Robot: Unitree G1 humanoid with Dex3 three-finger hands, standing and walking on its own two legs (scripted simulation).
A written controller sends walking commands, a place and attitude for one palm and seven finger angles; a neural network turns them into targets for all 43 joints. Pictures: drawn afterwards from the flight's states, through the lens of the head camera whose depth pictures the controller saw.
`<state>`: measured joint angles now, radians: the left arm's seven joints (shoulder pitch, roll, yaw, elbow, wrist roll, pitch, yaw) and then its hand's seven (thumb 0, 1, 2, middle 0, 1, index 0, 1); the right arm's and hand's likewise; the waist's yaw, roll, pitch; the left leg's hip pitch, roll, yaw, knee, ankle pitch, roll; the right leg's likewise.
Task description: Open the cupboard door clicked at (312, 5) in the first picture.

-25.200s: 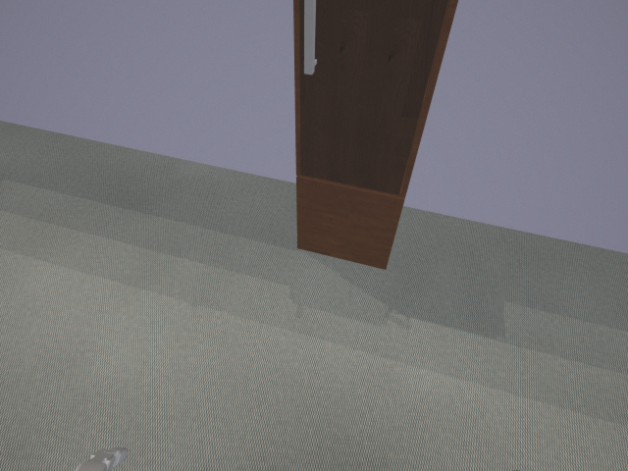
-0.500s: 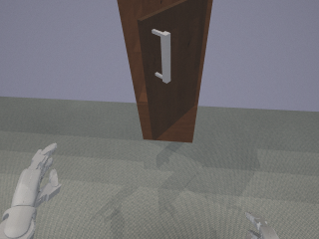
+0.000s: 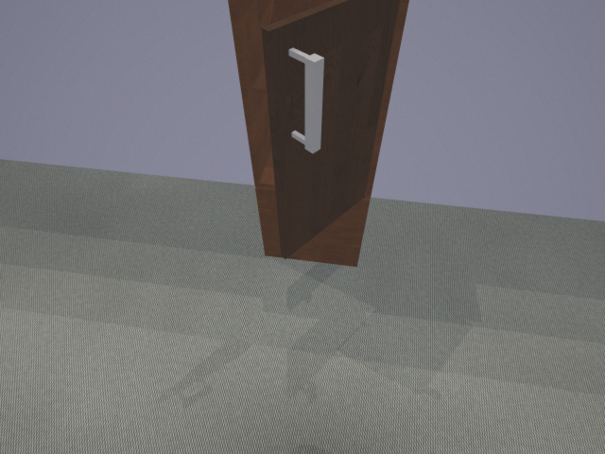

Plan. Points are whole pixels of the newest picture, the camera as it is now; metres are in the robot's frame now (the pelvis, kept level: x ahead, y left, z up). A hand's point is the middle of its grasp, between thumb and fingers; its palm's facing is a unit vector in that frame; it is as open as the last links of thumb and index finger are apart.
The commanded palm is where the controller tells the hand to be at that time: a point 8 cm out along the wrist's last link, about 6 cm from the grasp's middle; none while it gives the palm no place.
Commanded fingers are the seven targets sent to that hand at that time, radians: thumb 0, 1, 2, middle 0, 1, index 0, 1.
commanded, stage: let the arm hang, fingers relaxed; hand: left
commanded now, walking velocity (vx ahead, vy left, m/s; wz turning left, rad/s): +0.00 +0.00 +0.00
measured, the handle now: (304, 103) +0.65 +0.04 +0.12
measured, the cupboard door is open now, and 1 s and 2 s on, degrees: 53 53 53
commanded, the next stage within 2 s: look to check the result in 0.50 s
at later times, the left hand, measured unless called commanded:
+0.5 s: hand out of the picture +0.12 +0.23 -0.15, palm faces -0.03 -0.95 -0.32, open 7.3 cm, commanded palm none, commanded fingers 0.00 0.90 0.90 -0.20 -0.30 -0.20 -0.30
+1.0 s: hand out of the picture +0.13 +0.24 -0.15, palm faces -0.03 -0.94 -0.35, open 7.3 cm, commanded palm none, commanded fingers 0.00 0.90 0.90 -0.20 -0.30 -0.20 -0.30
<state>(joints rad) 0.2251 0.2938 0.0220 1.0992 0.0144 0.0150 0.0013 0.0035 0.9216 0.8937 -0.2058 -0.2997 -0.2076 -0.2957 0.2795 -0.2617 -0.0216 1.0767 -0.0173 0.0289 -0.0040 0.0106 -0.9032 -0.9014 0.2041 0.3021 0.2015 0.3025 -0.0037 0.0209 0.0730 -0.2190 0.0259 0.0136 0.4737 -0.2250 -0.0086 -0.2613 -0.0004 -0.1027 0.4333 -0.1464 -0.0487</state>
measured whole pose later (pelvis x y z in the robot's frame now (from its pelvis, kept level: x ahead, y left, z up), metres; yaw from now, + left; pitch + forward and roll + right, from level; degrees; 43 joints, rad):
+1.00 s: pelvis +0.05 -0.01 +0.01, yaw -1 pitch -1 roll +0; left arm 0.09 0.31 0.01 1.15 0.01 -0.02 0.01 0.00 0.91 0.89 -0.20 -0.30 -0.21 -0.30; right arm 0.12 -0.31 -0.01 1.12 -0.01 0.01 -0.01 0.01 -0.90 -0.90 0.21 0.30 0.20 0.30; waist -0.01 0.03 0.07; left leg -0.06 0.03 0.03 0.30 -0.21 -0.02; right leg -0.14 0.02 -0.09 0.32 -0.16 -0.04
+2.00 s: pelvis +0.02 -0.03 +0.00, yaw -22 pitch +2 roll +2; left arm 0.22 0.21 0.07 0.97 0.02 0.03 0.01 0.00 0.91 0.89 -0.20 -0.30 -0.21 -0.30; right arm 0.05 -0.23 -0.06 0.92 0.00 0.05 -0.03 0.01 -0.91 -0.90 0.20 0.30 0.20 0.30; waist 0.03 -0.02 0.13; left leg -0.42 0.03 0.01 0.94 -0.45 -0.06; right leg -0.31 0.08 0.14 0.48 -0.19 -0.06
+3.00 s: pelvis +0.07 -0.09 +0.00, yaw -58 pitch +2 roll -2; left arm 0.08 0.25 0.08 0.90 0.03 0.04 -0.08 0.00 0.91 0.90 -0.20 -0.30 -0.20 -0.29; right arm 0.40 -0.20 -0.02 0.97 -0.04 -0.04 -0.02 0.01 -0.90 -0.90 0.21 0.30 0.20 0.30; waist -0.04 -0.01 0.07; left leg -0.11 0.16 0.21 0.41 -0.31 -0.06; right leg -0.54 -0.05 -0.07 0.87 -0.33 0.01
